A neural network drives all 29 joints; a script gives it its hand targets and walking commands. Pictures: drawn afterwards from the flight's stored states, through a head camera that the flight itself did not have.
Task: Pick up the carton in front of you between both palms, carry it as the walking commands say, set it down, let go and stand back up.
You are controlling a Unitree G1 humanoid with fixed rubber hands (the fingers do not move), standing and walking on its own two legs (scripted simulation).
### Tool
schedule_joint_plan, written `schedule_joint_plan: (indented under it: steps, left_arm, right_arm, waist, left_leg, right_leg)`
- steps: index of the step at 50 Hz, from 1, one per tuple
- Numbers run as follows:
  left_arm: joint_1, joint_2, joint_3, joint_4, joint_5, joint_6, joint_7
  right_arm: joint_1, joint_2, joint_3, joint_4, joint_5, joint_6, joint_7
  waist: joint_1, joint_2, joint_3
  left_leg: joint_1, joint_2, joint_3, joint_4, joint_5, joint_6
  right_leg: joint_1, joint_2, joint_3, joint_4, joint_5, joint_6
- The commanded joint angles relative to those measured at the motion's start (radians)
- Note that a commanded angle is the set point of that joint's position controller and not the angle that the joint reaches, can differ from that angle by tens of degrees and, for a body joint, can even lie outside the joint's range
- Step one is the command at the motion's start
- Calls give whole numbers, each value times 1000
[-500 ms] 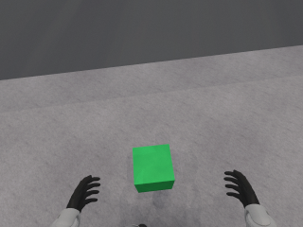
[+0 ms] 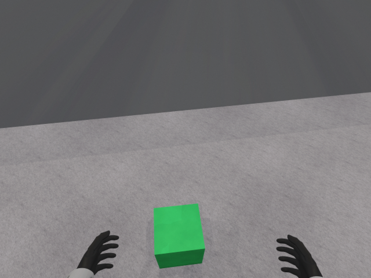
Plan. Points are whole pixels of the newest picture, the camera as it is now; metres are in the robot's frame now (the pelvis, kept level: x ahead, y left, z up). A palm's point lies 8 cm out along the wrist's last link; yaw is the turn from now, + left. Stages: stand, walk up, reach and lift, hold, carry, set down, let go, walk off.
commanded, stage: let go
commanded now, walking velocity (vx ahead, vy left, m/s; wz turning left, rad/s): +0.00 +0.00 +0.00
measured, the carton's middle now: (178, 236) +0.42 +0.06 -0.65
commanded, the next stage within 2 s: stand in 0.04 s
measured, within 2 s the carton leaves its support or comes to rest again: neither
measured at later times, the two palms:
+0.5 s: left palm (57, 275) +0.15 +0.31 -0.10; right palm out of the picture +0.13 -0.26 -0.08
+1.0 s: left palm out of the picture +0.11 +0.32 -0.10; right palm out of the picture +0.10 -0.26 -0.09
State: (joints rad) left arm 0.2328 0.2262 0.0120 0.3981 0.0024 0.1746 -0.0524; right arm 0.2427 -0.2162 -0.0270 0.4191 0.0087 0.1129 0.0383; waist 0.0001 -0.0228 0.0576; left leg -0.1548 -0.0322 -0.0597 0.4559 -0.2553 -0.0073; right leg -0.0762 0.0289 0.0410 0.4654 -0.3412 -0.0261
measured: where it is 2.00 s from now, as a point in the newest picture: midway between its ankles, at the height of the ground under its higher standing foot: outside the picture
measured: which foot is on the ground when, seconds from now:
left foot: down 0.00-1.00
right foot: down 0.00-1.00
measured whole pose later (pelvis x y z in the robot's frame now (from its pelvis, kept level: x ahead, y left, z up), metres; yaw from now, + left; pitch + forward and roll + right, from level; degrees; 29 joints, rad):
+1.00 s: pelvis +0.00 +0.04 +0.00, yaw -1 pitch -1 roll +0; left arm 0.19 0.36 0.01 0.84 0.03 0.00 0.03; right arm 0.13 -0.34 -0.03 0.95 -0.03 0.00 -0.01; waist -0.01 -0.03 0.02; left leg -0.18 -0.05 -0.02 0.43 -0.24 0.04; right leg -0.08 -0.01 0.06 0.38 -0.29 0.02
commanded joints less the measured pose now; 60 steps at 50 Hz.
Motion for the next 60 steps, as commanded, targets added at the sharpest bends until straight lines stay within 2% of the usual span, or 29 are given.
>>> schedule_joint_plan:
  steps: [1,2,3,4,6,7,9,12,17,25,33,48,60]
  left_arm:
    - [-24,103,18,-129,-6,18,29]
    - [-17,102,18,-126,-5,24,34]
    - [-65,234,73,16,34,-50,72]
    - [-53,228,68,33,40,-85,81]
    - [-76,211,67,53,43,-123,74]
    - [-83,200,67,62,42,-135,70]
    - [-78,196,67,93,36,-148,60]
    - [-64,210,67,134,32,-159,62]
    - [-51,235,60,191,31,-169,76]
    - [-45,247,45,261,29,-173,86]
    - [-57,250,35,306,26,-178,88]
    - [-67,269,33,385,23,-188,82]
    - [-77,288,31,450,20,-191,77]
  right_arm:
    - [-22,-89,-17,-74,9,-34,-16]
    - [-31,-92,-21,-73,8,-33,-17]
    - [-59,-181,-50,94,-57,-48,-46]
    - [-32,-194,-59,110,-63,-59,-57]
    - [-49,-196,-53,155,-63,-79,-58]
    - [-60,-196,-54,173,-58,-90,-57]
    - [-89,-206,-56,201,-55,-103,-50]
    - [-101,-215,-55,235,-52,-112,-51]
    - [-102,-240,-50,286,-46,-118,-60]
    - [-110,-265,-43,350,-43,-118,-66]
    - [-132,-271,-40,394,-39,-122,-64]
    - [-150,-283,-36,478,-38,-127,-55]
    - [-152,-297,-30,534,-34,-131,-52]
  waist:
    - [8,-28,-95]
    - [9,-25,-84]
    - [18,-97,-22]
    - [0,-61,-26]
    - [-10,-17,-14]
    - [-11,-3,-21]
    - [3,28,-63]
    - [7,28,-97]
    - [2,33,-140]
    - [-5,46,-131]
    - [-7,28,-124]
    - [-9,22,-79]
    - [-8,25,-76]
  left_leg:
    - [72,-66,58,2,264,-2]
    - [67,-65,57,1,259,-2]
    - [-44,50,21,26,206,-22]
    - [-40,50,11,27,149,-15]
    - [-71,48,1,10,12,-11]
    - [-79,53,-8,2,8,-10]
    - [-90,65,-20,-3,68,0]
    - [-67,79,-26,10,190,11]
    - [-17,96,-40,19,334,22]
    - [28,108,-52,2,430,28]
    - [29,111,-61,-28,396,31]
    - [13,113,-78,-93,252,34]
    - [15,115,-85,-112,244,33]
  right_leg:
    - [-52,-15,-1,-40,509,70]
    - [-58,-12,-4,-42,485,68]
    - [-160,-48,15,-72,244,63]
    - [-165,-60,46,-96,146,49]
    - [-198,-72,78,-131,-23,23]
    - [-184,-68,76,-118,-19,16]
    - [-127,-61,65,-78,80,18]
    - [-90,-68,65,-48,210,21]
    - [-51,-74,63,-25,343,24]
    - [-49,-82,55,-28,388,27]
    - [-38,-90,52,-52,350,26]
    - [-38,-112,73,-123,258,13]
    - [-22,-122,76,-154,252,8]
